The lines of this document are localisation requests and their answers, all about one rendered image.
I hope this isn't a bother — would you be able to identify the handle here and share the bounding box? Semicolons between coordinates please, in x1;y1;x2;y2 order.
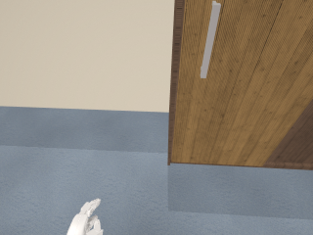
200;0;221;78

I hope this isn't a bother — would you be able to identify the robot left hand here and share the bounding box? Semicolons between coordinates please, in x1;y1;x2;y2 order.
67;198;104;235

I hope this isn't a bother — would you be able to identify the wardrobe door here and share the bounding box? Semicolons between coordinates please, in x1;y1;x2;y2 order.
171;0;313;166
266;99;313;165

